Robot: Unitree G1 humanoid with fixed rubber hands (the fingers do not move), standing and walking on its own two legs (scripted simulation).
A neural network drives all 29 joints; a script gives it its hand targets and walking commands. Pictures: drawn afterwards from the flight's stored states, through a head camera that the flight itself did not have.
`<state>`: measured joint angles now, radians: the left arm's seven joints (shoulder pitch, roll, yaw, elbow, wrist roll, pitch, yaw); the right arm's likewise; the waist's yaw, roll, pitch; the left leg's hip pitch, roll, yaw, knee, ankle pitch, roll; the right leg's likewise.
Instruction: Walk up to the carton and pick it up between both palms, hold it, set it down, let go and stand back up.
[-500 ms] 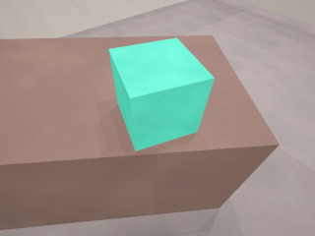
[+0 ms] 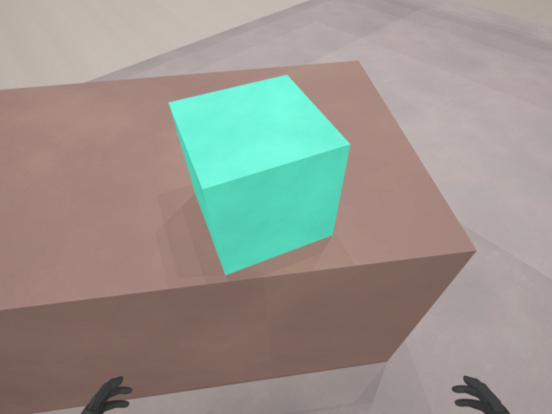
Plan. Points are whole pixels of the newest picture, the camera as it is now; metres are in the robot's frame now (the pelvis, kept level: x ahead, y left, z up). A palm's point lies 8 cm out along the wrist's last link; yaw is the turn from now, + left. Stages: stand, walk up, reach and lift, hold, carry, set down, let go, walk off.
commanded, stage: stand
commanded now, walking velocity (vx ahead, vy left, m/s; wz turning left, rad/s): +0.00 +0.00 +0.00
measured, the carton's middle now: (256, 173) +0.51 +0.06 +0.05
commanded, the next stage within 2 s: none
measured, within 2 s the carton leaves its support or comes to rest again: neither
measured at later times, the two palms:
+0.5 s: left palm out of the picture +0.10 +0.30 -0.11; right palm out of the picture +0.07 -0.31 -0.10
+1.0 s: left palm out of the picture +0.09 +0.30 -0.11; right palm out of the picture +0.07 -0.31 -0.10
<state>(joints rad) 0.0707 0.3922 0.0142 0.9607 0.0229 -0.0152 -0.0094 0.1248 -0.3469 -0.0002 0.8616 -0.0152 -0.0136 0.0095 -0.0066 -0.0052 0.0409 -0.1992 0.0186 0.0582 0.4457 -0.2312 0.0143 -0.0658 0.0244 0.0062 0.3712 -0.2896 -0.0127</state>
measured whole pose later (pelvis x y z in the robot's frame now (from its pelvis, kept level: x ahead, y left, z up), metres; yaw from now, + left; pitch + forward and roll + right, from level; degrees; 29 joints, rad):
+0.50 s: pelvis +0.00 +0.00 +0.00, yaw -1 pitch -1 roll +0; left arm 0.09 0.39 0.00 1.07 0.02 -0.02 0.00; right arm 0.13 -0.36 -0.01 1.02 -0.01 -0.02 0.00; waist -0.02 -0.01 0.04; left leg -0.17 0.02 0.07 0.37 -0.19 0.01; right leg -0.05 0.03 0.02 0.31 -0.25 -0.02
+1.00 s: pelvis +0.00 +0.00 +0.01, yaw -1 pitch -1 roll +0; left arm 0.10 0.38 0.00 1.07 0.02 -0.02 0.00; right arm 0.11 -0.35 -0.01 1.04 -0.01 -0.01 -0.01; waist -0.02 -0.01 0.04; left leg -0.15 0.02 0.08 0.35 -0.18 0.01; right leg -0.03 0.03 0.03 0.28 -0.23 -0.02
